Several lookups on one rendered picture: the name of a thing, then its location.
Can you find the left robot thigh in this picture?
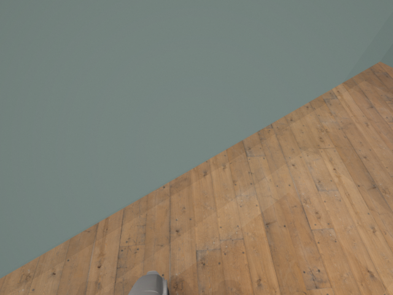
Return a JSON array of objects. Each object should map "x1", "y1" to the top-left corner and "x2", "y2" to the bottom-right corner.
[{"x1": 128, "y1": 274, "x2": 168, "y2": 295}]

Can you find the left robot shin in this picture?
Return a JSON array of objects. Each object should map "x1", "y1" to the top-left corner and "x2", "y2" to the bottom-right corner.
[{"x1": 147, "y1": 270, "x2": 160, "y2": 275}]

